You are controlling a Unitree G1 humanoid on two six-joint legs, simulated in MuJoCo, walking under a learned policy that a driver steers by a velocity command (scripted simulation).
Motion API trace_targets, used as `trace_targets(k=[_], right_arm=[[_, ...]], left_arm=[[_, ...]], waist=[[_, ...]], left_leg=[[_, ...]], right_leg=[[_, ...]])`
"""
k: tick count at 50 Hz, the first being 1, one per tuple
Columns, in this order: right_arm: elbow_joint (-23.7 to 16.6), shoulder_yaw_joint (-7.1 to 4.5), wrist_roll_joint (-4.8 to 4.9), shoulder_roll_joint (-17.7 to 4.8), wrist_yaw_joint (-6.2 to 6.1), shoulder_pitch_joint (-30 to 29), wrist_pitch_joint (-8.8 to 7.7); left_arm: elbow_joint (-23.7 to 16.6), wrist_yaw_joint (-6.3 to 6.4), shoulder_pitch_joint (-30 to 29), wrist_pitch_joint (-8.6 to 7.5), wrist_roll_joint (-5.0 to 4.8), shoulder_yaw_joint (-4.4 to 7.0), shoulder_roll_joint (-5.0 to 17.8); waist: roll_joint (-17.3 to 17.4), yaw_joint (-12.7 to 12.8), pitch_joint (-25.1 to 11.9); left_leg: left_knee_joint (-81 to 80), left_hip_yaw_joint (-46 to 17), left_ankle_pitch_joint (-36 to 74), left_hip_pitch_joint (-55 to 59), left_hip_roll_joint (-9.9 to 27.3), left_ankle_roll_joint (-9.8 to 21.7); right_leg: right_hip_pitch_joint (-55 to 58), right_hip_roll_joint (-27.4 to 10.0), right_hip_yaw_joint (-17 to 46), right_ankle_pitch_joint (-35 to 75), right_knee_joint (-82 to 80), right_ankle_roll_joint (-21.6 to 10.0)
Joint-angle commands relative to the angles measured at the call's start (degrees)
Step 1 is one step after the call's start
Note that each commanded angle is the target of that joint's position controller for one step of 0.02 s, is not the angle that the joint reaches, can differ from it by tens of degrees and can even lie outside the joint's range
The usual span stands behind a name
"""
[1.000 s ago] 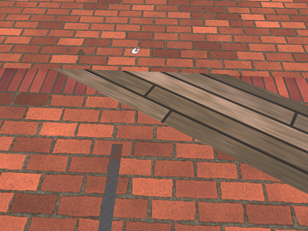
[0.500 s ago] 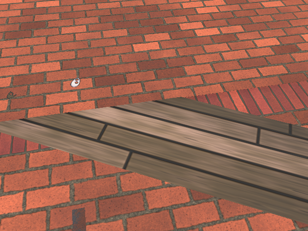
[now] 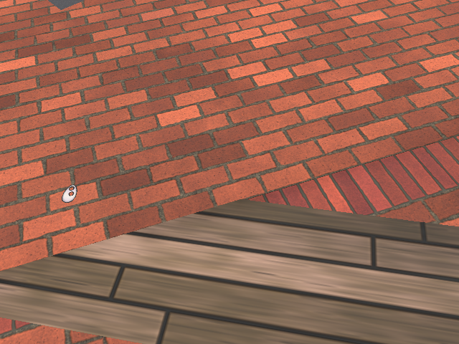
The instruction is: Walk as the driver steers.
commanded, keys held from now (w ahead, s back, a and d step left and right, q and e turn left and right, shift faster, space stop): w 0.90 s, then w+q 0.10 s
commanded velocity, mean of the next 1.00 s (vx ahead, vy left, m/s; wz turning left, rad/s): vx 0.50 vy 0.00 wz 0.00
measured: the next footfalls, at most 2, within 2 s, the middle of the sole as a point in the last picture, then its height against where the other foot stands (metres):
left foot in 0.38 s outside the picture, level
right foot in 0.92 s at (267, 292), level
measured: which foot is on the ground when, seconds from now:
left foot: up 0.00-0.36, down 0.38-0.94, up 0.96-1.00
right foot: down 0.00-0.40, up 0.42-0.90, down 0.92-1.00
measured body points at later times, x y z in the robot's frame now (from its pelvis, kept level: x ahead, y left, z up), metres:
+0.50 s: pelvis +0.26 +0.05 -0.01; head +0.28 +0.07 +0.44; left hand +0.26 +0.31 -0.16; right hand +0.38 -0.21 -0.12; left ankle +0.32 +0.12 -0.74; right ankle +0.14 -0.07 -0.65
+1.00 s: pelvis +0.52 +0.01 -0.02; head +0.55 +0.00 +0.43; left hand +0.68 +0.26 -0.12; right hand +0.48 -0.24 -0.17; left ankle +0.35 +0.12 -0.67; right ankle +0.61 -0.06 -0.74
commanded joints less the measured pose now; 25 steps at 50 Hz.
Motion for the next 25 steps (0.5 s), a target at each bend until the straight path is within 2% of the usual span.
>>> trace_targets(k=[1, 3, 7, 10, 13, 16, 17, 18, 19, 20, 21, 22, 23, 24, 25], right_arm=[[-2.24, -0.96, -0.79, -3.61, 0.71, 2.71, 0.71], [-3.22, -0.94, -0.97, -3.16, 1.07, -0.69, 1.06], [-5.94, -0.45, -0.84, -2.42, 1.19, -9.84, 1.11], [-7.60, 0.15, -0.52, -1.78, 1.21, -15.45, 0.90], [-8.98, 0.18, -0.38, -2.52, 1.01, -19.03, 0.72], [-9.26, -0.18, -0.46, -3.42, 0.58, -18.13, 0.24], [-8.31, -0.56, -0.55, -3.97, 0.22, -14.85, -0.03], [-5.87, -1.11, -0.85, -4.53, -0.22, -7.56, -0.49], [-2.54, -2.14, -1.69, -7.05, -0.83, 2.47, -1.16], [-1.64, -3.71, -2.86, -13.21, -1.47, 10.12, -1.46], [-1.12, -4.25, -0.90, -14.95, -0.95, 9.64, -0.69], [-2.02, -3.71, 0.47, -12.00, -0.73, 3.49, -0.30], [-2.84, -2.63, 0.56, -7.81, -0.56, -1.21, -0.45], [-2.77, -1.90, 0.30, -5.28, -0.51, -3.69, -0.70], [-2.13, -1.48, 0.44, -3.99, -0.68, -4.31, -1.09]], left_arm=[[-0.48, 0.30, 4.34, -1.47, -0.57, 1.62, 6.01], [0.95, 0.33, 6.09, -1.86, -1.00, 2.03, 6.98], [3.26, 0.22, 9.23, -1.78, -1.06, 2.03, 6.69], [5.00, 0.19, 11.84, -1.81, -0.90, 2.15, 7.25], [6.68, 0.46, 13.92, -1.61, -0.54, 2.24, 7.91], [7.77, 0.94, 13.27, -1.32, -0.25, 2.48, 8.98], [7.98, 1.06, 12.45, -1.25, -0.16, 2.57, 9.47], [8.21, 1.07, 11.53, -0.97, -0.25, 2.58, 9.65], [7.91, 1.09, 11.72, -0.93, -0.38, 2.14, 8.53], [5.58, 0.85, 14.52, -1.10, -1.83, 0.89, 4.03], [6.01, 0.79, 17.10, -1.12, -1.61, 1.54, 4.84], [5.86, 0.95, 13.15, -0.76, -0.50, 2.26, 7.30], [5.04, 0.57, 9.39, -1.02, -0.42, 2.02, 6.45], [4.93, 0.35, 8.13, -0.96, -0.62, 1.84, 5.14], [4.97, 0.14, 8.23, -0.30, 0.12, 1.79, 4.66]], waist=[[-6.55, 0.05, -1.31], [-5.53, 0.01, 0.19], [-4.97, 1.74, 2.91], [-5.16, 3.24, 3.70], [-5.31, 4.07, 4.53], [-5.32, 2.72, 4.27], [-5.43, 1.07, 2.52], [-4.35, -2.34, -1.25], [-2.14, -5.79, -7.37], [7.67, -6.53, -15.14], [14.31, -4.41, -18.67], [6.03, -2.41, -10.19], [1.87, -1.35, -3.83], [0.89, 0.42, -0.70], [2.34, 1.82, 0.70]], left_leg=[[0.26, -1.55, 3.77, -9.35, 2.81, -0.77], [-2.16, -1.08, 7.13, -12.22, 3.57, -1.66], [-12.17, -0.05, 14.39, -15.96, 4.27, -2.90], [-20.07, 1.37, 18.11, -13.87, 3.07, -2.45], [-24.97, 2.02, 17.76, -12.47, 1.87, -0.95], [-28.59, 2.83, 12.73, -8.12, 0.03, 1.55], [-29.98, 3.56, 10.70, -3.11, -1.64, 2.53], [-33.38, 4.77, 11.39, 5.85, -3.71, 3.71], [-34.12, 1.92, 11.73, 19.85, -1.34, 5.59], [-36.91, -19.72, 4.36, 35.69, 14.76, 10.18], [-45.53, -40.83, 5.58, 39.41, 21.81, 14.53], [-45.70, -33.61, 2.19, 32.46, 19.61, 13.41], [-47.30, -26.27, 3.60, 24.45, 17.33, 12.43], [-49.73, -20.53, 5.96, 18.90, 14.20, 10.22], [-51.06, -16.58, 9.62, 15.19, 11.93, 8.79]], right_leg=[[8.77, -14.11, 14.93, 11.60, -15.17, -7.56], [8.88, -13.93, 12.95, 12.44, -17.18, -8.41], [10.48, -12.69, 9.50, 13.65, -18.74, -8.47], [11.97, -12.51, 7.40, 16.99, -18.17, -7.78], [15.63, -13.83, 7.14, 19.81, -16.56, -7.05], [19.08, -15.23, 6.69, 28.78, -12.14, -5.98], [19.46, -14.87, 5.88, 36.59, -7.61, -5.20], [18.59, -13.10, 4.07, 41.92, 1.47, -4.23], [11.91, -10.26, 2.00, 35.85, 14.06, -3.05], [-4.65, -3.99, -1.50, 12.23, 34.47, -0.61], [-16.15, 3.62, 3.55, -19.19, 46.95, -0.28], [-20.31, -0.80, 7.86, -15.95, 50.29, -1.02], [-20.69, -3.11, 7.29, -11.43, 48.35, -1.13], [-18.74, -5.37, 6.81, -8.34, 44.07, -1.09], [-16.25, -6.62, 6.58, -7.10, 40.96, -0.51]])
Keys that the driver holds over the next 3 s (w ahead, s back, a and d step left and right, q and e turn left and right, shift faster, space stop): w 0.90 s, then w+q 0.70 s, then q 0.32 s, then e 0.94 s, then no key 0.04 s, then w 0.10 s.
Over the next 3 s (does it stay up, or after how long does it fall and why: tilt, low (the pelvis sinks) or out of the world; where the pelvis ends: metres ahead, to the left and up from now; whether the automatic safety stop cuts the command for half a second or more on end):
stays up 1.03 0.11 -0.11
